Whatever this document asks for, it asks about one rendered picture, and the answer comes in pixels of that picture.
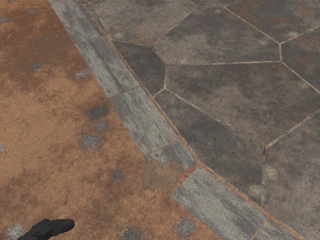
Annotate robot left hand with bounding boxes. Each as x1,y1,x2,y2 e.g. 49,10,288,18
18,218,75,240

